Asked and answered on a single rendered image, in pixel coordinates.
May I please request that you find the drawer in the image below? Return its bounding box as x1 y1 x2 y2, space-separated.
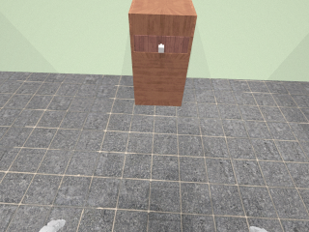
133 35 190 53

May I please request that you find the handle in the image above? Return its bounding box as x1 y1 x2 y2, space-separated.
158 43 164 53

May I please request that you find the robot left hand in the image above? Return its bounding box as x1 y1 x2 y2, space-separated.
39 219 66 232

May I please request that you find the cabinet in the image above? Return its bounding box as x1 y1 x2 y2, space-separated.
128 0 198 106

